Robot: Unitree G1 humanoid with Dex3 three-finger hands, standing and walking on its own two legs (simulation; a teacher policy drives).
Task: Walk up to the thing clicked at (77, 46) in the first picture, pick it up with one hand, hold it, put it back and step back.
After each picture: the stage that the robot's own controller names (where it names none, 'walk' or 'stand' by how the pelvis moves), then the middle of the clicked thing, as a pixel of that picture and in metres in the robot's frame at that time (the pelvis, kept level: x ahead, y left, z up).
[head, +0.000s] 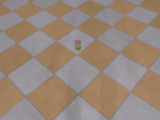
stand; (78, 45) +1.27 +0.07 -0.72
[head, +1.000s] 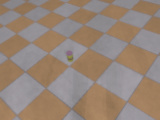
walk; (69, 56) +1.17 +0.24 -0.71
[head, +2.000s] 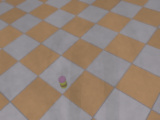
walk; (62, 82) +0.78 +0.28 -0.72
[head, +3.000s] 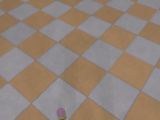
stand; (61, 114) +0.47 +0.20 -0.69
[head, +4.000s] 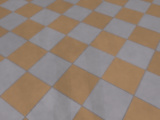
stand; out of the picture +0.41 +0.21 -0.72
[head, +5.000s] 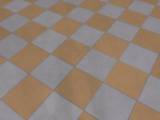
stand; out of the picture +0.38 +0.21 -0.73
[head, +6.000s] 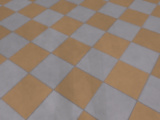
stand; out of the picture +0.38 +0.21 -0.73
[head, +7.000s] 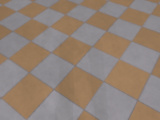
stand; out of the picture +0.37 +0.21 -0.73
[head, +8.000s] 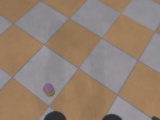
go down; (49, 90) +0.42 +0.21 -0.57
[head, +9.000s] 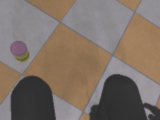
go down; (20, 52) +0.46 +0.27 -0.30
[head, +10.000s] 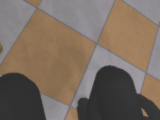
close in; out of the picture +0.44 +0.29 -0.26
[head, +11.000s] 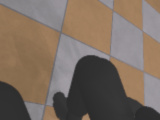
close; out of the picture +0.42 +0.32 -0.22
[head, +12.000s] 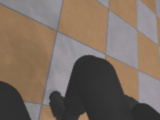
lift; out of the picture +0.41 +0.31 -0.22
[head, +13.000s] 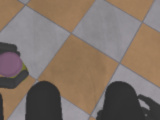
lift; (13, 69) +0.34 +0.24 -0.05
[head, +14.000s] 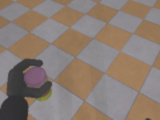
hold; (39, 84) +0.32 +0.17 +0.03
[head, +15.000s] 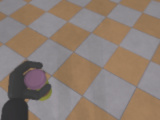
hold; (39, 85) +0.33 +0.17 +0.00
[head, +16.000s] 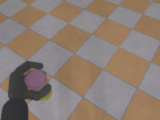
hold; (39, 86) +0.33 +0.17 +0.00
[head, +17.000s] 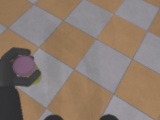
crouch; (28, 71) +0.38 +0.19 -0.05
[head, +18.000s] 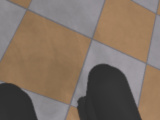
lower; out of the picture +0.48 +0.30 -0.12
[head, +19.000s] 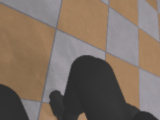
lower; out of the picture +0.41 +0.34 -0.23
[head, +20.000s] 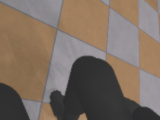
lower; out of the picture +0.41 +0.34 -0.22
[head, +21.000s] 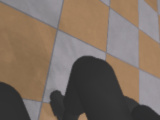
lower; out of the picture +0.41 +0.34 -0.23
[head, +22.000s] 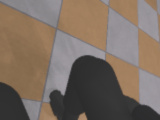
lower; out of the picture +0.41 +0.34 -0.22
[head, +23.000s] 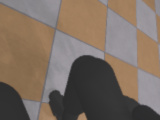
open; out of the picture +0.40 +0.33 -0.22
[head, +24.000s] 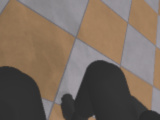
stand; out of the picture +0.41 +0.32 -0.24
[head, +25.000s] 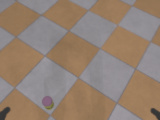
stand; (48, 103) +0.41 +0.21 -0.59
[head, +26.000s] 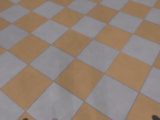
stand; out of the picture +0.39 +0.21 -0.67
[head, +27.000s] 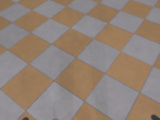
stand; out of the picture +0.39 +0.21 -0.67
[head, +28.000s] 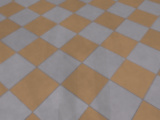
stand; out of the picture +0.40 +0.19 -0.72
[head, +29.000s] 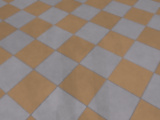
stand; out of the picture +0.38 +0.21 -0.73
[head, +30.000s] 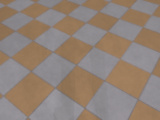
stand; out of the picture +0.38 +0.22 -0.73
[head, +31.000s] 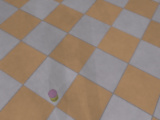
walk; (53, 95) +0.49 +0.21 -0.70
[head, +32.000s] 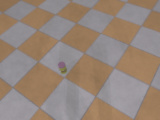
walk; (62, 68) +0.84 +0.27 -0.70
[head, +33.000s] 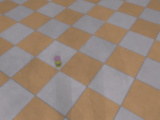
walk; (57, 61) +1.06 +0.24 -0.71
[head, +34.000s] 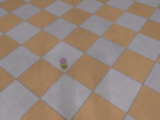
stand; (63, 64) +1.00 +0.20 -0.73
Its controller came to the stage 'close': yes
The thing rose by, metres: 0.71
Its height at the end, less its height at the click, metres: +0.00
